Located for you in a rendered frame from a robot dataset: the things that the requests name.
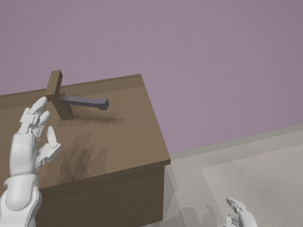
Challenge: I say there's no tap lever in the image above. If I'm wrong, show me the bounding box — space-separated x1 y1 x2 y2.
62 96 110 111

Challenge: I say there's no left robot hand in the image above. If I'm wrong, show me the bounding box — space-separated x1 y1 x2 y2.
9 96 62 177

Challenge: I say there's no right robot hand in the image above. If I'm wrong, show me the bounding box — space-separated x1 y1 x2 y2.
223 197 258 227

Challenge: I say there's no robot left forearm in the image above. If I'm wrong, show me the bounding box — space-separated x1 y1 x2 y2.
0 173 43 227

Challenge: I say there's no counter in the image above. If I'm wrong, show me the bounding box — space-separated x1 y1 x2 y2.
0 70 171 227

